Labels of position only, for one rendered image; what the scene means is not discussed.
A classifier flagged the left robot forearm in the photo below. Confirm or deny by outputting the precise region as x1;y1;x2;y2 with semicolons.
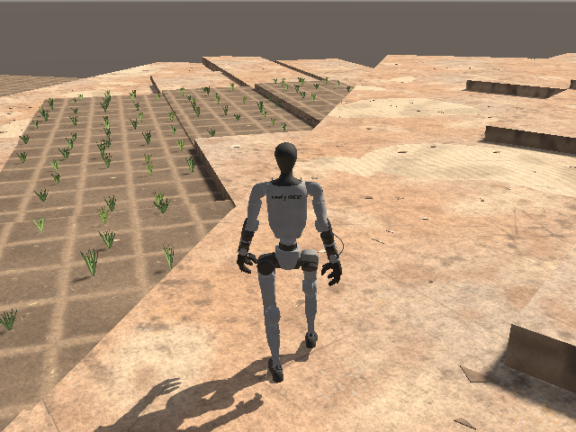
238;218;255;256

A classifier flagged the robot torso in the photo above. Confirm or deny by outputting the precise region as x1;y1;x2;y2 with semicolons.
266;178;308;270

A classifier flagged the right robot hand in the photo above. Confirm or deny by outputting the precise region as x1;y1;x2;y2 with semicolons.
321;261;342;286

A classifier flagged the right robot upper arm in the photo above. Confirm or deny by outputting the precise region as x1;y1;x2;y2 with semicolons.
305;181;329;232

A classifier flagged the left robot hand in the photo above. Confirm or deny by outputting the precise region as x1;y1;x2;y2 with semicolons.
237;253;257;274

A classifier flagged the left robot upper arm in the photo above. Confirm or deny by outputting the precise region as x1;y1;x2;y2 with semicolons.
245;182;268;231

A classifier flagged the robot right shin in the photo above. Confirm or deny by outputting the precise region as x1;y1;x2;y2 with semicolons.
305;280;317;337

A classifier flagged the right robot forearm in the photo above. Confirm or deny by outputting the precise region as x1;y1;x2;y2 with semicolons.
320;218;339;264

